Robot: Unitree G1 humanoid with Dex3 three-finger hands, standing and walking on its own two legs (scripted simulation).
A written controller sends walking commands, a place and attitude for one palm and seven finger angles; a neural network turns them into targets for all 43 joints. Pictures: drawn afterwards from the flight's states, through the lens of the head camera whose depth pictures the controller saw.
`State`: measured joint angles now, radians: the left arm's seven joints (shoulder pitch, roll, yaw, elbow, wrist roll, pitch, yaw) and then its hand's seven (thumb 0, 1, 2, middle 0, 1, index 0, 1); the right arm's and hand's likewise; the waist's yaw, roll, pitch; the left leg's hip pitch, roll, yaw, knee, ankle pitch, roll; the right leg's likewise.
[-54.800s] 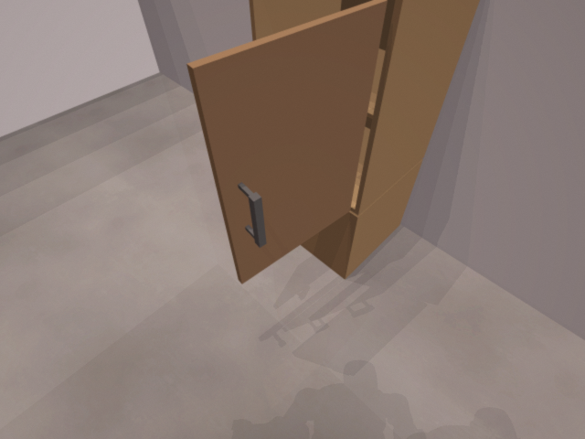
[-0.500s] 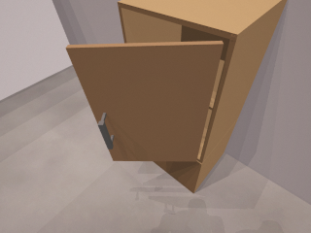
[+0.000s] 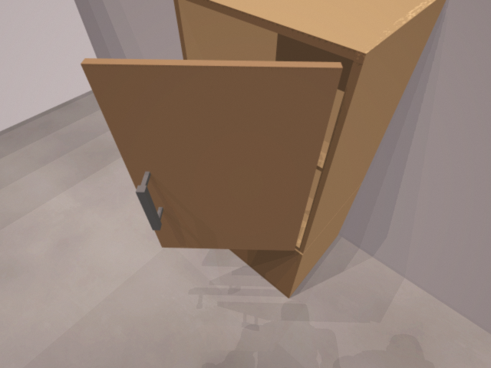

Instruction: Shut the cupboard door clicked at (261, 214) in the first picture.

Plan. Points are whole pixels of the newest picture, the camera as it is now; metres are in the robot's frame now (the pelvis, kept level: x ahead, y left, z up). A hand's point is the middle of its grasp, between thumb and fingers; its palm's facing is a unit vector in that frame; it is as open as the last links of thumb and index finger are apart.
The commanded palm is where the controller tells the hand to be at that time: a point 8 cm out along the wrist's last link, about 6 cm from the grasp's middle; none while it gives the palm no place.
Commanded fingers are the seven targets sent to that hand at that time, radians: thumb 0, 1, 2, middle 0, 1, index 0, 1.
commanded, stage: come to a stop and stand still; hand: left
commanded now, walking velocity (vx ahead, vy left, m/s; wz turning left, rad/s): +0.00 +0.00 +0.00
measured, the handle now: (151, 202) +0.46 +0.25 -0.08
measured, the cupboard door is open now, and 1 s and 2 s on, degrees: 40 40 40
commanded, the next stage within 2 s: look again from close up in 0.10 s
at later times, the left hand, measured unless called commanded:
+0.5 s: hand out of the picture +0.01 +0.19 -0.17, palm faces +0.02 -0.98 -0.20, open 7.4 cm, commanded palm none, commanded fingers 0.00 0.90 0.90 -0.20 -0.30 -0.20 -0.30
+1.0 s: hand (121, 345) +0.16 +0.22 -0.06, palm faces +0.27 -0.95 -0.13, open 7.3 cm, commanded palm +0.09 +0.25 -0.07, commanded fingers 0.00 0.90 0.90 -0.35 -0.46 -0.35 -0.46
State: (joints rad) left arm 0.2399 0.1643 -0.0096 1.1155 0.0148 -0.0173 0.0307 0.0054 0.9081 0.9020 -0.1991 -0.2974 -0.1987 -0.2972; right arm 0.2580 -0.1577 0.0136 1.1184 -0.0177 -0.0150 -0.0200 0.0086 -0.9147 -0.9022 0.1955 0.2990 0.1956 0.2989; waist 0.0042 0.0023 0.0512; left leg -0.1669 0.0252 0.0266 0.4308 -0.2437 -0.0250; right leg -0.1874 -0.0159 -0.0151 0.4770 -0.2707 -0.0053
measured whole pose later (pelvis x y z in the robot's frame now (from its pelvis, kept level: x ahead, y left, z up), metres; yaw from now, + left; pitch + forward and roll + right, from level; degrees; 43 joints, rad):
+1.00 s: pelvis -0.01 +0.01 -0.01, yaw +3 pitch +2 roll +0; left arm 0.40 0.17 0.09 0.28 -0.14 -0.18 0.05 0.01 0.91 0.90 -0.22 -0.32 -0.22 -0.32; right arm 0.30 -0.22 -0.02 0.85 0.00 -0.28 -0.05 0.02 -0.91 -0.90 0.20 0.30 0.20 0.30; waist -0.03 0.01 -0.03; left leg -0.35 -0.01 -0.01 0.62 -0.31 0.00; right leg -0.33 -0.05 -0.05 0.64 -0.34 0.02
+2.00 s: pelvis -0.05 +0.03 -0.13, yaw +2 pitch +18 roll -4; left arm 0.46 0.23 0.13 -0.11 -0.26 -0.42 -0.23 0.02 0.90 0.90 -1.09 -1.27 -1.09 -1.27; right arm 0.20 -0.23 -0.01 0.47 0.01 -0.18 -0.05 0.02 -0.91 -0.90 0.20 0.30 0.20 0.30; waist 0.01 0.01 -0.18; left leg -1.09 0.02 -0.05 1.36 -0.57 0.01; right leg -1.03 -0.03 -0.06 1.29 -0.56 0.02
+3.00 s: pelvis -0.04 +0.01 -0.13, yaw +2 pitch +18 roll -3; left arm 0.33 0.24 0.15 0.00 -0.27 -0.42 -0.27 0.02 0.90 0.90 -1.30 -1.50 -1.30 -1.50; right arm 0.23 -0.24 0.01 0.47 0.01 -0.15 -0.06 0.02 -0.91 -0.90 0.20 0.30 0.20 0.30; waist 0.01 0.03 -0.18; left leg -1.10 0.02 -0.06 1.36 -0.57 -0.01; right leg -1.05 -0.02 -0.07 1.31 -0.58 0.00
